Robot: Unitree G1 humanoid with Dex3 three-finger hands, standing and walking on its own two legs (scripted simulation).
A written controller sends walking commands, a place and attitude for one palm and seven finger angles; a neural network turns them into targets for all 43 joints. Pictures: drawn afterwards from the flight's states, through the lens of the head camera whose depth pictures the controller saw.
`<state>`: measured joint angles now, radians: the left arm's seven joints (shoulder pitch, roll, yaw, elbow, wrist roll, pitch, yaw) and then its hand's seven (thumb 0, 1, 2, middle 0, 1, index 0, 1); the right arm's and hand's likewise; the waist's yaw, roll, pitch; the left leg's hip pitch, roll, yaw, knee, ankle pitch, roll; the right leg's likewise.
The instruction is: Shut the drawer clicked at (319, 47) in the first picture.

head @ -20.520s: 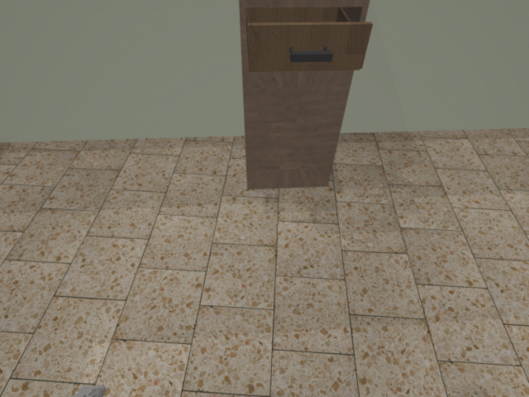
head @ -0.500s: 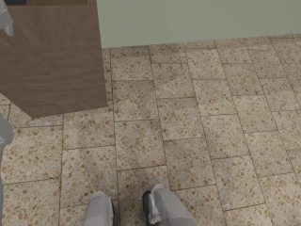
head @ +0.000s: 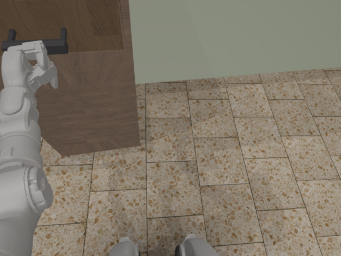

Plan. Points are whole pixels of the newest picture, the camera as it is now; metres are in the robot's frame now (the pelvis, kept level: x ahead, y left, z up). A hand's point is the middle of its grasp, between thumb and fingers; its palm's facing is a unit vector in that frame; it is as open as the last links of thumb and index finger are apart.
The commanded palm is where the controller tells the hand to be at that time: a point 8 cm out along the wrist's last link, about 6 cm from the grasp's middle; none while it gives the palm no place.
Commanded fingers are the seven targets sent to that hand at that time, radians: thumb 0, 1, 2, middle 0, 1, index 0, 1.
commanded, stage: draw the hand back to the body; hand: left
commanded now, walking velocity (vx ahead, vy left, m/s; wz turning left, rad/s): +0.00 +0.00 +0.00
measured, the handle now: (37, 40) +0.61 +0.27 +0.08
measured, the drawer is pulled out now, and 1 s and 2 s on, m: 0.00 0.00 0.00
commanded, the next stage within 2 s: step back with the hand held close in 1.30 s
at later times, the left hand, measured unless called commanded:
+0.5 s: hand (14, 129) +0.34 +0.23 +0.15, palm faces +0.17 -0.98 -0.13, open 3.3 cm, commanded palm +0.29 +0.27 +0.16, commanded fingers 0.00 0.90 0.90 -1.40 -1.60 -1.40 -1.60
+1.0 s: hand out of the picture +0.20 +0.23 +0.20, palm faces +0.41 -0.85 -0.33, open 3.3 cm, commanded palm +0.14 +0.26 +0.22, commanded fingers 0.00 0.90 0.90 -1.40 -1.60 -1.40 -1.60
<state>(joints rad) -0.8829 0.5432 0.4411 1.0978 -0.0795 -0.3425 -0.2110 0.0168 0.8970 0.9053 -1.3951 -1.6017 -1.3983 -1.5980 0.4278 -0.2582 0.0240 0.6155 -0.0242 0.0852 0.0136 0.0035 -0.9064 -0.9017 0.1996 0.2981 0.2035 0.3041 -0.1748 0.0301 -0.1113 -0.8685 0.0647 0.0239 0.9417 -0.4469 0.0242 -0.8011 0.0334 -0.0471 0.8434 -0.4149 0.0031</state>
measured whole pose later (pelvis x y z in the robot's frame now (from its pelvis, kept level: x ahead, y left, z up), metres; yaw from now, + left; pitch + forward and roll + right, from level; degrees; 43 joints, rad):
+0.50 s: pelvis +0.00 -0.01 +0.03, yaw +3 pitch +6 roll -1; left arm -0.25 0.35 0.25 0.40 -0.18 -0.14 -0.15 0.02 0.90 0.90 -1.40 -1.60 -1.40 -1.60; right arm 0.22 -0.26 0.03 0.56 0.05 0.01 -0.05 0.01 -0.91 -0.90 0.20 0.30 0.20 0.30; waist -0.01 0.04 -0.08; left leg -0.44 0.02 0.02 0.70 -0.36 0.01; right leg -0.39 0.00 -0.06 0.66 -0.37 -0.01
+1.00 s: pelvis +0.00 -0.02 +0.06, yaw +3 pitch -4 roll +0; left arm 0.35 0.31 0.24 -0.26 -0.07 -0.09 0.09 0.02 0.89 0.90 -1.40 -1.60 -1.40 -1.60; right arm 0.19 -0.23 0.04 0.63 0.00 -0.05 -0.07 0.01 -0.90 -0.90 0.20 0.30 0.20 0.30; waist 0.05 0.07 0.02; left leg -0.09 0.02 0.02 0.39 -0.22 0.00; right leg -0.06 0.00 -0.05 0.37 -0.24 -0.02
